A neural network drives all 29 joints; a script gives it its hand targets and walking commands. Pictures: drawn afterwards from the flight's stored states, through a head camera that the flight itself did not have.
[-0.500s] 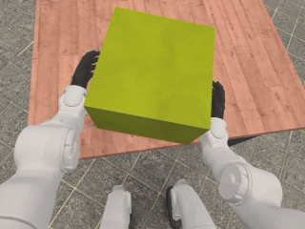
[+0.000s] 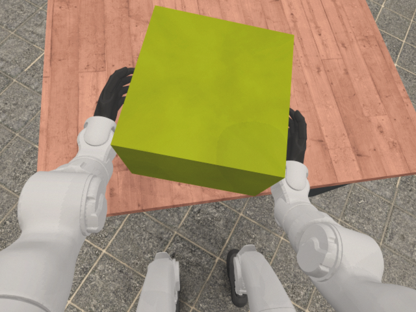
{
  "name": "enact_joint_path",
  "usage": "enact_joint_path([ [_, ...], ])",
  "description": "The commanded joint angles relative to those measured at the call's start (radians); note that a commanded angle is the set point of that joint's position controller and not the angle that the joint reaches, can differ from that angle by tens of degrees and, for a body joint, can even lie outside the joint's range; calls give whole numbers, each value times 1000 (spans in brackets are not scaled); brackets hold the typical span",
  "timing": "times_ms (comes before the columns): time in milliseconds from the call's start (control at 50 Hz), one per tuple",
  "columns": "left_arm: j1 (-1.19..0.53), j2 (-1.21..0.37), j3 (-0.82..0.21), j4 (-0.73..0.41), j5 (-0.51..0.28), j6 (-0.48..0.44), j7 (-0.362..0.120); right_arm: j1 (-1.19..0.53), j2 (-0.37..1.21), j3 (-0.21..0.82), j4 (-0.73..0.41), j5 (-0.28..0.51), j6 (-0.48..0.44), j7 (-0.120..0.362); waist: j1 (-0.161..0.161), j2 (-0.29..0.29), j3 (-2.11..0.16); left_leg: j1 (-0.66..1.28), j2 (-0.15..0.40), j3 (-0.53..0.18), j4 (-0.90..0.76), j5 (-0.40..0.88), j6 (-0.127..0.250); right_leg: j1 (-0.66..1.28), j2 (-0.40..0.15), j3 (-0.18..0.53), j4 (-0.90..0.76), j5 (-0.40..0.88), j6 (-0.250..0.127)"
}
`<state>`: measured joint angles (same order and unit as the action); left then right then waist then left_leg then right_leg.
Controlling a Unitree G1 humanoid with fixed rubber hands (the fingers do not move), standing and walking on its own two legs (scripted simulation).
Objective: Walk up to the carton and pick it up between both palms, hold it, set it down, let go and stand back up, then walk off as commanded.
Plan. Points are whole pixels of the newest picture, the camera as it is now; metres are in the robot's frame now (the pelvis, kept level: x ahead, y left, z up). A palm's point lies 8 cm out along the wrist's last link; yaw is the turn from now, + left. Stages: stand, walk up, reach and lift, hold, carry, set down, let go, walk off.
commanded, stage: reach and lift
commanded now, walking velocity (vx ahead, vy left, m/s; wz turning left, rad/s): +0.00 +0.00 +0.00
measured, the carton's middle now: (208, 108) +0.49 +0.00 -0.04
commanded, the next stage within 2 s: none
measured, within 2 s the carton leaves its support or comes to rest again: leaves its support in 0.72 s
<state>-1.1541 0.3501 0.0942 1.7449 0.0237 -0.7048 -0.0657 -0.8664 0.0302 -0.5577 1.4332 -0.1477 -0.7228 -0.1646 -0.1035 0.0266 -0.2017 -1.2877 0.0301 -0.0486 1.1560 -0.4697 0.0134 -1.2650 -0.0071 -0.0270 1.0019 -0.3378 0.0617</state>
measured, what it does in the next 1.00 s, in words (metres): stands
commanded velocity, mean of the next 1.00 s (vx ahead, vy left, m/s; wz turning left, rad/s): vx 0.00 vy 0.00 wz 0.00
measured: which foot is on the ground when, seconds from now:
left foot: down 0.00-1.00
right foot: down 0.00-1.00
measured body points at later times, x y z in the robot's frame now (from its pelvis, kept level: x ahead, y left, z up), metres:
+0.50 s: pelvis +0.00 -0.01 +0.01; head +0.19 +0.03 +0.42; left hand +0.47 +0.18 -0.02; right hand +0.41 -0.17 -0.04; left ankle +0.01 +0.10 -0.64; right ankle +0.06 -0.16 -0.64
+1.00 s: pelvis +0.00 -0.02 +0.01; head +0.14 +0.01 +0.44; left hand +0.45 +0.18 +0.00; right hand +0.41 -0.18 -0.01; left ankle +0.01 +0.10 -0.64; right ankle +0.06 -0.16 -0.64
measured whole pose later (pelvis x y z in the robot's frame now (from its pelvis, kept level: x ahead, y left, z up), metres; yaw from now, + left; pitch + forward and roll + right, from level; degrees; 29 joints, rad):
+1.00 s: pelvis +0.00 -0.02 +0.01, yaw +1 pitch +36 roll -4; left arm -0.91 0.31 -0.29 1.50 -0.40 -0.54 0.01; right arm -0.72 -0.04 -0.09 1.13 0.12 -0.37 -0.20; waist -0.09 0.05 -0.35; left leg -1.27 0.03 -0.05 1.04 -0.40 -0.01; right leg -1.26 -0.01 -0.03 0.91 -0.28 0.04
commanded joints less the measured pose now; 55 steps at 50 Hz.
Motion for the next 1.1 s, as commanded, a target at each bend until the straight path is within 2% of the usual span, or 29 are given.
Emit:
enact_joint_path([
  [0,-280,-718,-148,-61,64,-73,-67,-410,543,323,39,-235,-91,146,16,239,-889,680,0,-21,-96,755,-156,339,93,-107,-139,323,-110],
  [40,-292,-725,-159,-34,67,-59,-67,-441,495,308,32,-250,-93,151,12,275,-863,712,13,-39,-128,744,-168,299,94,-119,-158,277,-107],
  [120,-202,-733,-141,-49,51,-68,-57,-428,518,368,6,-198,-98,158,55,203,-887,669,-14,-1,-109,786,-147,351,98,-88,-169,338,-114],
  [140,-241,-704,-156,-80,69,-73,-62,-387,511,331,43,-214,-94,154,33,231,-860,692,-7,8,-124,761,-150,370,99,-89,-199,330,-118],
  [220,-241,-726,-182,-12,33,-64,-58,-442,521,347,9,-191,-92,151,44,238,-910,690,-10,-1,-133,807,-155,329,97,-87,-182,324,-104],
  [260,-209,-714,-187,-51,28,-58,-60,-418,490,395,6,-186,-85,148,45,191,-931,687,-16,10,-130,810,-140,405,95,-88,-196,382,-103],
  [300,-266,-700,-215,-94,3,-72,-60,-419,532,422,1,-156,-82,139,5,195,-955,637,-18,0,-140,779,-131,419,99,-78,-183,387,-97],
  [340,-317,-743,-279,-147,-30,-69,-55,-410,556,425,-12,-159,-75,146,21,275,-972,750,0,-24,-145,829,-154,355,97,-65,-196,371,-105],
  [360,-249,-730,-238,-117,-11,-55,-55,-433,542,439,-29,-129,-75,144,47,250,-945,732,-20,-5,-153,808,-137,371,103,-61,-214,341,-104],
  [380,-267,-712,-238,-123,-4,-62,-56,-392,551,434,-10,-142,-69,144,22,223,-948,711,-8,-12,-141,812,-137,372,94,-57,-196,350,-101],
  [400,-226,-738,-235,-134,-3,-62,-56,-397,571,485,-18,-116,-71,142,52,233,-951,704,-26,13,-145,828,-139,433,99,-57,-186,408,-96],
  [420,-217,-744,-263,-160,-16,-68,-54,-377,572,499,-36,-121,-66,142,36,249,-1009,711,-26,-1,-138,855,-147,443,100,-72,-192,453,-102],
  [440,-209,-759,-253,-159,-14,-54,-55,-403,569,491,-61,-104,-70,127,22,192,-1003,696,-34,-4,-141,842,-135,467,107,-70,-189,455,-96],
  [480,-243,-777,-308,-177,-79,-54,-47,-432,574,500,-78,-83,-58,134,30,224,-1024,698,-38,-18,-151,763,-138,412,102,-68,-192,396,-93],
  [500,-313,-777,-318,-175,-90,-47,-45,-445,575,501,-78,-67,-40,135,3,214,-1009,717,-15,-36,-173,743,-129,374,94,-57,-182,354,-86],
  [520,-320,-755,-308,-193,-91,-50,-47,-454,605,541,-113,-69,-28,137,43,216,-1016,678,-35,-2,-175,700,-126,429,87,-58,-200,357,-91],
  [540,-322,-802,-348,-228,-116,-42,-39,-429,608,530,-104,-59,-8,137,20,226,-1005,729,-24,-29,-189,674,-137,442,93,-59,-193,363,-88],
  [560,-302,-784,-325,-229,-98,-38,-41,-431,625,557,-119,-48,2,139,48,234,-1017,735,-35,-19,-178,716,-125,425,99,-45,-189,370,-88],
  [660,-360,-817,-361,-324,-138,-25,-43,-464,677,626,-284,18,43,115,-3,193,-1025,627,-50,-7,-181,663,-114,558,85,-24,-174,400,-79],
  [700,-337,-857,-418,-398,-191,-2,-33,-449,707,692,-325,66,80,122,25,227,-1092,654,-63,13,-194,646,-117,619,81,-18,-179,434,-83],
  [720,-367,-853,-426,-408,-190,-1,-28,-417,710,679,-300,75,94,115,-19,225,-1087,666,-60,4,-200,668,-117,611,83,-21,-177,453,-76],
  [820,-383,-906,-496,-517,-264,29,-26,-458,758,794,-490,157,175,118,-2,224,-1112,654,-65,-6,-213,683,-113,647,79,-9,-177,442,-70],
  [880,-477,-954,-570,-704,-300,42,-8,-424,827,848,-520,218,226,115,-15,283,-1165,690,-65,-38,-206,710,-128,653,85,5,-154,462,-69],
  [940,-470,-970,-632,-832,-358,67,-4,-428,835,936,-694,265,289,102,-25,241,-1195,658,-68,-47,-213,675,-120,757,75,22,-147,515,-64],
  [960,-436,-1000,-670,-856,-376,82,-5,-463,846,960,-753,299,296,102,-32,278,-1186,661,-67,-55,-222,683,-121,741,81,31,-146,518,-69],
  [1000,-433,-987,-661,-881,-375,119,-8,-454,834,990,-802,309,353,114,-19,268,-1124,664,-75,-41,-262,606,-110,758,74,31,-184,425,-59],
  [1020,-479,-996,-701,-972,-412,122,-1,-440,837,981,-828,320,372,104,-74,242,-1146,651,-71,-47,-267,580,-108,794,75,31,-185,435,-56],
  [1040,-444,-984,-680,-966,-407,150,-4,-452,828,1021,-896,339,395,109,-19,228,-1148,654,-71,-41,-285,565,-102,820,76,43,-190,454,-57],
  [1080,-464,-961,-659,-976,-397,171,1,-462,821,1032,-916,343,442,109,-29,211,-1119,592,-81,-34,-288,509,-93,866,62,55,-175,434,-53],
])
